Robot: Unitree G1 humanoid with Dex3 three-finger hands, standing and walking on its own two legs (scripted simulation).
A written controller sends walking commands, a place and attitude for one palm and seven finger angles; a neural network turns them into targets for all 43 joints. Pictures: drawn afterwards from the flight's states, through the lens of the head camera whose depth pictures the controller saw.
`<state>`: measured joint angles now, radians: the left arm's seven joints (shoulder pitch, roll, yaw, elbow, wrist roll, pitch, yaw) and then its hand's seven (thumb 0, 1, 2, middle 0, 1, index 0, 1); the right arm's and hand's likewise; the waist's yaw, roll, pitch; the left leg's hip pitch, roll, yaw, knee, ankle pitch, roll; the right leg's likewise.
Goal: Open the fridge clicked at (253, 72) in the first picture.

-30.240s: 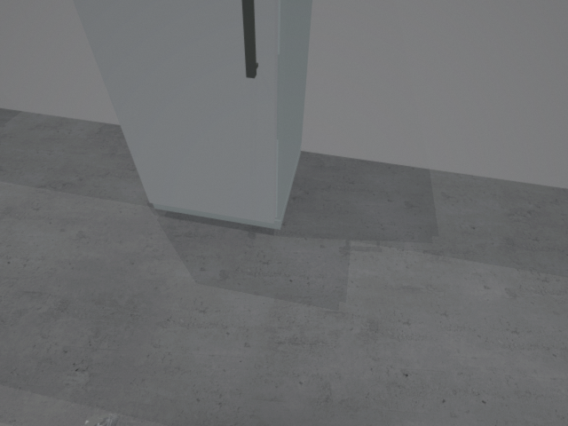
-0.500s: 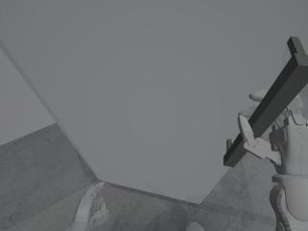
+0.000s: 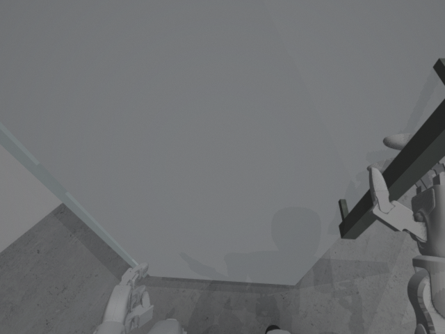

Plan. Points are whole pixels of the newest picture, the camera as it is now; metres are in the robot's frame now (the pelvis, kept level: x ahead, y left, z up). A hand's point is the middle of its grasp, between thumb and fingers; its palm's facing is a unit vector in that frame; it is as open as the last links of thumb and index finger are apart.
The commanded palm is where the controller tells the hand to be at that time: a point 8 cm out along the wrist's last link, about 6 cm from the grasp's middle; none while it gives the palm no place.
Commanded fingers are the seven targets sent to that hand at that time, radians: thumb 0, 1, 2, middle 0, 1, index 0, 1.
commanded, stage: walk backward, drawing the door open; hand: right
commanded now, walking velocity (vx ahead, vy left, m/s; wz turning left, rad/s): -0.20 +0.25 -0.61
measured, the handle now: (383, 173) +0.31 -0.21 +0.16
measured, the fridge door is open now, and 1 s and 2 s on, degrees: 56 61 61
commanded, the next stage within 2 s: stop walking and hold the door back in 0.06 s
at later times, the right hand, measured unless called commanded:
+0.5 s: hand (381, 245) +0.21 -0.16 +0.18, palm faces +0.47 +0.87 -0.15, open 6.2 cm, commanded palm +0.18 -0.21 +0.16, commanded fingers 0.00 -0.90 -0.90 0.45 1.40 0.45 1.40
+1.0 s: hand (382, 221) +0.23 -0.17 +0.18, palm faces +0.44 +0.88 -0.17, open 6.0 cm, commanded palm +0.18 -0.22 +0.16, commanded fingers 0.00 -0.90 -0.90 0.45 1.40 0.45 1.40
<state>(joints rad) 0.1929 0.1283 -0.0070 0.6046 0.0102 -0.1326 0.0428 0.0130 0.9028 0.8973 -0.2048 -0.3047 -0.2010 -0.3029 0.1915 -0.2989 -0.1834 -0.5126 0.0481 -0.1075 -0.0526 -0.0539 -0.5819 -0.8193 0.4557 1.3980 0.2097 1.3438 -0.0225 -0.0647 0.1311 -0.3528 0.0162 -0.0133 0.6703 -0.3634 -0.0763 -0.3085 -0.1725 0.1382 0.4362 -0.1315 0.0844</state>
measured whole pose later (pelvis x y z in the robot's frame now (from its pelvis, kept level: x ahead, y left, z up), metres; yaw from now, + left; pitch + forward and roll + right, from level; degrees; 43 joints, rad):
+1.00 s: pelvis -0.10 +0.10 -0.01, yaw -14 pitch -2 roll +1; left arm 0.24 0.27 0.03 0.70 -0.03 -0.05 0.10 0.01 0.91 0.90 -0.20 -0.30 -0.19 -0.30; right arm -0.43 -0.34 -0.21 0.31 0.05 -0.19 -0.07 -0.06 -0.62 -0.81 0.45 1.40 0.37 1.40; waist 0.05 -0.01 0.07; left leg -0.30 0.05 0.00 0.72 -0.45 -0.04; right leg -0.31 -0.05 -0.10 0.57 -0.23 -0.03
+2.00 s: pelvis -0.10 +0.12 -0.01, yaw -11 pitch +0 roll +0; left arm 0.28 0.25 0.00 0.71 -0.01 -0.10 0.03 0.01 0.90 0.90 -0.20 -0.30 -0.20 -0.30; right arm -0.38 -0.37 -0.27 0.33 0.05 -0.19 -0.04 -0.01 0.16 -0.41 0.44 1.38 0.37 1.38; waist 0.02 -0.01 -0.01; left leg -0.28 -0.01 0.03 0.54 -0.27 0.02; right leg -0.31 -0.05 -0.03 0.55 -0.23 0.01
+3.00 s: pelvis -0.08 +0.11 -0.02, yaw -12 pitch +2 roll +1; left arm 0.27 0.26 -0.01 0.72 -0.03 -0.08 0.11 0.01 0.91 0.90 -0.20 -0.30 -0.20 -0.30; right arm -0.30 -0.47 -0.45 0.34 0.16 -0.20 0.16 -0.01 0.56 -0.20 0.25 1.15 0.25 1.15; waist 0.00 -0.03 -0.02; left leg -0.31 0.00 0.04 0.60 -0.32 0.01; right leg -0.36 -0.04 -0.03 0.63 -0.30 0.00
